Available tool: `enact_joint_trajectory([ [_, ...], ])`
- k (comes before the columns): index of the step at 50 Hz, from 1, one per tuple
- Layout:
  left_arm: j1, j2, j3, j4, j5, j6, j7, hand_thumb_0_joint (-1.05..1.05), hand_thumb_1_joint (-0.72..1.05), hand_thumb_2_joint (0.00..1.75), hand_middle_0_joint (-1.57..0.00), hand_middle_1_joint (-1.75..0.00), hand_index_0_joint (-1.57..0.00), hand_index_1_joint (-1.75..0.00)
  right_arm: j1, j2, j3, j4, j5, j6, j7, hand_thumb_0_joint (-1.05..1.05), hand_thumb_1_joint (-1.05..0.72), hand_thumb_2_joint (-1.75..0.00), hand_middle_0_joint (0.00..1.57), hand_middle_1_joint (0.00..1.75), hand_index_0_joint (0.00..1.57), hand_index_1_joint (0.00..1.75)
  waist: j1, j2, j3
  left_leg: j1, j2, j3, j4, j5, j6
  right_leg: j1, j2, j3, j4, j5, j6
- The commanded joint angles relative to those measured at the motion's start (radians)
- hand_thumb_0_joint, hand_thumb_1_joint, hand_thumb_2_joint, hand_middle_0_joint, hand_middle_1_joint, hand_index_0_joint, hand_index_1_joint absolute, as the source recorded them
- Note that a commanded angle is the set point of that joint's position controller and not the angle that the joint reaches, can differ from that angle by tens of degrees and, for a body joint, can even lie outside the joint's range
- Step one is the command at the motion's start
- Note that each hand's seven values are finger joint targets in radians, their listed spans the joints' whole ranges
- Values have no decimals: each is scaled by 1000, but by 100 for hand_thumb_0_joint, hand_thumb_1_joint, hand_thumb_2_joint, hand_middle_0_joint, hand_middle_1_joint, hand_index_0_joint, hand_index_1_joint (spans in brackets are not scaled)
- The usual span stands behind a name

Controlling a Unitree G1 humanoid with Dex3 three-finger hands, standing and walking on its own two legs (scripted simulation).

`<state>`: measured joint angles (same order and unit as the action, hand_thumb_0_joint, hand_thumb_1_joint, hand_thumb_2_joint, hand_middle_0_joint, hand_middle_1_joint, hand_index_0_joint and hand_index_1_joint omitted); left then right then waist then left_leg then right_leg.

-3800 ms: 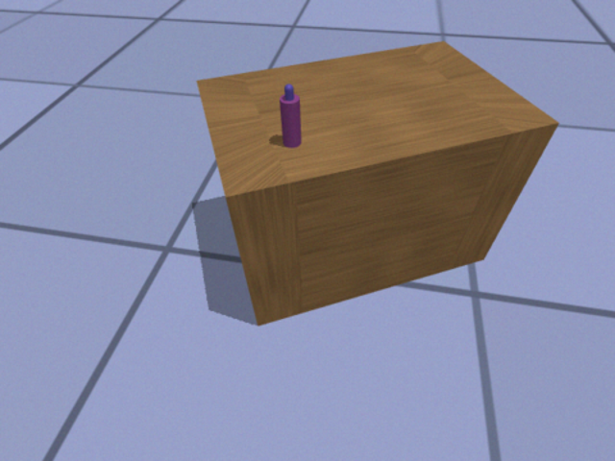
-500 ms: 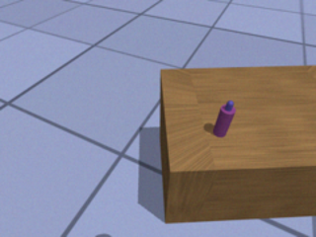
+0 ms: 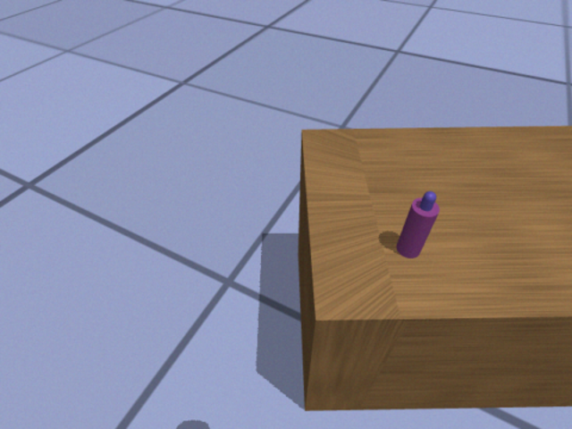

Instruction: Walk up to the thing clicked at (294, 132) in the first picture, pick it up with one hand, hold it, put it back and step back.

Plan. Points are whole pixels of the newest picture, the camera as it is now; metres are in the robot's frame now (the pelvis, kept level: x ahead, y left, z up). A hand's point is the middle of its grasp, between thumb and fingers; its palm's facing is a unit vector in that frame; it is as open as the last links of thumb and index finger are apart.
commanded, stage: walk up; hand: right
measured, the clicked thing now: (418, 223) +0.50 -0.24 -0.05
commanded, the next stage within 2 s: stand in 0.06 s
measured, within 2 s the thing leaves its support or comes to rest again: neither
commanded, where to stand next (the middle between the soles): +0.04 +0.00 m, yaw -3 degrees
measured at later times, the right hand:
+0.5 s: hand out of the picture +0.08 -0.25 -0.16, palm faces -0.01 +0.94 -0.34, open 7.4 cm
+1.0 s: hand out of the picture +0.09 -0.26 -0.15, palm faces -0.01 +0.94 -0.34, open 7.4 cm
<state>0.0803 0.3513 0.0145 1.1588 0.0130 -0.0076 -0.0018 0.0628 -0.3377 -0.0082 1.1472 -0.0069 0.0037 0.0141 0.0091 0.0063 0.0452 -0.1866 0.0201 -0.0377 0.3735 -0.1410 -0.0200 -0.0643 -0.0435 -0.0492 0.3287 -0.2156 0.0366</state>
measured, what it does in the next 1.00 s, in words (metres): stands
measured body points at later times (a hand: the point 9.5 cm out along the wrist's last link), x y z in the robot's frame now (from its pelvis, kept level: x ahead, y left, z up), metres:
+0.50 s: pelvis +0.01 +0.00 +0.00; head +0.02 +0.00 +0.45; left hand +0.07 +0.30 -0.14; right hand +0.08 -0.30 -0.13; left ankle +0.04 +0.13 -0.75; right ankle -0.02 -0.14 -0.75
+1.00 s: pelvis +0.01 +0.00 +0.00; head +0.01 +0.00 +0.45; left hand +0.08 +0.30 -0.13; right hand +0.09 -0.31 -0.13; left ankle +0.04 +0.13 -0.75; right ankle -0.02 -0.14 -0.75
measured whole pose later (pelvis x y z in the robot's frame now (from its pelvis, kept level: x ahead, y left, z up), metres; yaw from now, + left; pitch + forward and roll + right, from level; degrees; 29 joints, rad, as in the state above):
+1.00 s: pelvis +0.01 +0.00 +0.00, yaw -1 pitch -3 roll +0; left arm 0.12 0.35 0.01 1.13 0.01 0.00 0.00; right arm 0.09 -0.35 0.01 1.13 -0.01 -0.01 0.01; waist 0.00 0.00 0.05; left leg -0.16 0.03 -0.03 0.36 -0.15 -0.03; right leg -0.05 -0.04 -0.04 0.32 -0.22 0.03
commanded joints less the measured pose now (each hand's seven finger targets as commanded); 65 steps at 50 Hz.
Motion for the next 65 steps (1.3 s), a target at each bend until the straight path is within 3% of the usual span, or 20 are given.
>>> enact_joint_trajectory([
  [1, -50, 216, 39, -62, -3, -22, 10, 0, 90, 90, -20, -30, -20, -30, -53, -217, -39, -60, 2, -18, -12, 0, -90, -90, 20, 30, 20, 30, -7, 23, -61, 29, 96, -78, -76, 89, 35, -32, -90, 63, -66, 67, -42],
  [6, -24, 213, 36, -62, 1, -20, 7, 0, 90, 90, -20, -30, -20, -30, -47, -224, -39, -65, -3, -32, -17, 0, -90, -90, 20, 30, 20, 30, -5, 17, -68, 37, 107, -87, -81, 99, 33, -28, -97, 77, -64, 50, -44],
  [9, -25, 210, 35, -67, 0, -19, 5, 0, 90, 90, -20, -30, -20, -30, -45, -225, -38, -66, -1, -33, -16, 0, -90, -90, 20, 30, 20, 30, -8, 25, -55, 22, 102, -92, -98, 41, 31, -37, -94, 80, -63, 24, -43],
  [21, 1, 217, 33, -77, -1, -22, 7, 0, 90, 90, -20, -30, -20, -30, -36, -224, -32, -67, 2, -35, -16, 0, -90, -90, 20, 30, 20, 30, -7, 4, -93, 74, 106, -73, -54, 161, 36, -26, -102, 82, -66, 103, -42],
  [26, 3, 215, 32, -79, -2, -19, 6, 0, 90, 90, -20, -30, -20, -30, -22, -227, -29, -64, 2, -30, -16, 0, -90, -90, 20, 30, 20, 30, -10, 0, -69, 57, 103, -70, -61, 119, 36, -37, -100, 82, -72, 74, -44],
  [33, 15, 217, 33, -83, -3, -19, 6, 0, 90, 90, -20, -30, -20, -30, -18, -230, -26, -68, 1, -34, -19, 0, -90, -90, 20, 30, 20, 30, -6, 6, -78, 74, 107, -68, -56, 182, 35, -31, -101, 80, -63, 118, -42],
  [42, 14, 217, 32, -89, -1, -20, 8, 0, 90, 90, -20, -30, -20, -30, -23, -228, -25, -73, 2, -31, -20, 0, -90, -90, 20, 30, 20, 30, -5, -5, -77, 76, 109, -63, -49, 191, 36, -20, -102, 79, -68, 144, -39],
  [47, 5, 222, 33, -93, -2, -22, 10, 0, 90, 90, -20, -30, -20, -30, -14, -223, -25, -73, 1, -29, -18, 0, -90, -90, 20, 30, 20, 30, -12, -12, -65, 74, 108, -62, -52, 174, 33, -32, -102, 80, -72, 129, -40],
  [54, 18, 220, 36, -89, 2, -15, 5, 0, 90, 90, -20, -30, -20, -30, -13, -232, -28, -70, 0, -31, -19, 0, -90, -90, 20, 30, 20, 30, -8, 9, -34, 48, 102, -68, -86, 51, 32, -48, -95, 83, -81, 36, -49],
  [56, 18, 220, 35, -91, 2, -16, 6, 0, 90, 90, -20, -30, -20, -30, -23, -230, -29, -72, 0, -30, -18, 0, -90, -90, 20, 30, 20, 30, -3, 0, -44, 62, 107, -73, -79, 85, 35, -51, -96, 81, -79, 37, -48],
  [65, 19, 221, 35, -96, 2, -16, 5, 0, 90, 90, -20, -30, -20, -30, -3, -226, -29, -69, 0, -28, -18, 0, -90, -90, 20, 30, 20, 30, -11, 2, -42, 52, 102, -67, -78, 44, 37, -54, -98, 90, -81, 25, -52],
])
